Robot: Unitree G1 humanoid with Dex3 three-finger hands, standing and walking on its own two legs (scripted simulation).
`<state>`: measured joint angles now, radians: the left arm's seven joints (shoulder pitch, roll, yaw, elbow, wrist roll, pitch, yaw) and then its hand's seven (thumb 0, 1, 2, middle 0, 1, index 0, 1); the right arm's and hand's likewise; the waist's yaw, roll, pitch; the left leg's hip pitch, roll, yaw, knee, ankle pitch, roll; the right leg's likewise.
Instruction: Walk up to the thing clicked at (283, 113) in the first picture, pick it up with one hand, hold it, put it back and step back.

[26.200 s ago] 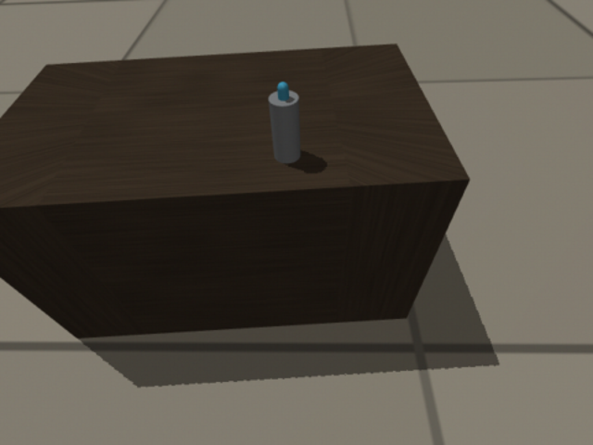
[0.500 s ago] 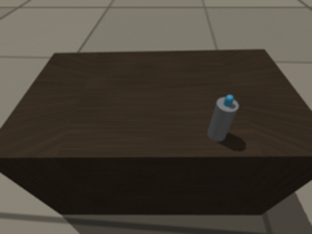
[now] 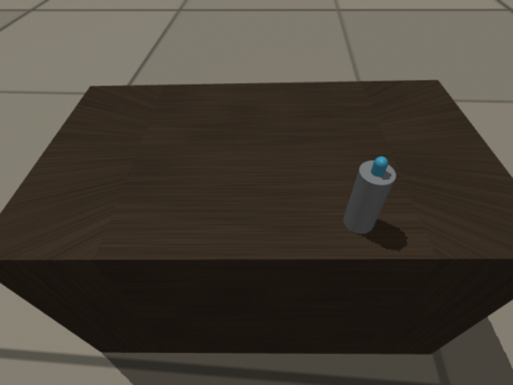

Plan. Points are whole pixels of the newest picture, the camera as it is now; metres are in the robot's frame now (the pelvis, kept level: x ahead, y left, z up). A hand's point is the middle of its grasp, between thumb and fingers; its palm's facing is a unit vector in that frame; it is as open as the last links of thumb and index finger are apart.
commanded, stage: stand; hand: right
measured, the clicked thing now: (369, 193) +0.46 -0.19 +0.01
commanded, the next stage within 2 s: none
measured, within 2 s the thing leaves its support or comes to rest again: neither
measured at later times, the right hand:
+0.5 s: hand out of the picture +0.07 -0.25 -0.16, palm faces -0.02 +0.94 -0.34, open 7.7 cm
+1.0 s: hand out of the picture +0.07 -0.25 -0.16, palm faces -0.03 +0.94 -0.34, open 7.4 cm
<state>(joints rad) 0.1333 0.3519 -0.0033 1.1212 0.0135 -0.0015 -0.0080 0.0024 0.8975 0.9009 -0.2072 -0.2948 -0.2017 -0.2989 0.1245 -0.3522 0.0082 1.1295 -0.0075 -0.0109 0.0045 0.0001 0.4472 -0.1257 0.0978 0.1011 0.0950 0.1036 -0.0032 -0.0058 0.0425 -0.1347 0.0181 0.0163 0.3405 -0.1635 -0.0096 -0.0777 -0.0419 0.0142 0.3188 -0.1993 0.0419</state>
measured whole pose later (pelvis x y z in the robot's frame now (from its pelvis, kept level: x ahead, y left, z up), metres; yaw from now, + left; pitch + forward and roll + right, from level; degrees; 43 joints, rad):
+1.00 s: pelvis +0.01 +0.00 +0.00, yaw +0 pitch -2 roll +0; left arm 0.14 0.35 0.00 1.11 0.01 0.00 -0.01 0.00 0.90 0.90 -0.21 -0.30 -0.20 -0.30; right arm 0.12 -0.35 0.00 1.13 -0.01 -0.01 0.01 0.01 -0.91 -0.90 0.21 0.30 0.20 0.30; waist 0.00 0.00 0.05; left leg -0.13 0.01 0.01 0.33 -0.17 -0.01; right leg -0.07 -0.05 0.01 0.31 -0.21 0.04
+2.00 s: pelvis +0.01 +0.00 +0.00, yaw +0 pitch -2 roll +0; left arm 0.13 0.35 0.00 1.11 0.01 0.00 -0.01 0.00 0.90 0.90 -0.21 -0.30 -0.20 -0.30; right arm 0.12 -0.35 0.00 1.13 0.00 -0.01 0.01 0.01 -0.91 -0.90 0.21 0.30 0.20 0.30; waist 0.00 0.00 0.05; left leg -0.12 0.01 0.02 0.33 -0.17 -0.01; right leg -0.06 -0.05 0.01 0.31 -0.21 0.04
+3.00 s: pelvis -0.09 +0.01 -0.02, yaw +1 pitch -2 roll +0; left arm 0.07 0.41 0.06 0.85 0.02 0.07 0.02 0.00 0.90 0.90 -0.21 -0.30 -0.20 -0.30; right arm 0.15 -0.36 -0.04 0.94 -0.03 0.04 0.02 0.01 -0.91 -0.90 0.21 0.30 0.20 0.30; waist 0.00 -0.05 0.20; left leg -0.26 -0.02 -0.01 0.65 -0.36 0.03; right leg -0.46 0.06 0.15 0.97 -0.54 0.00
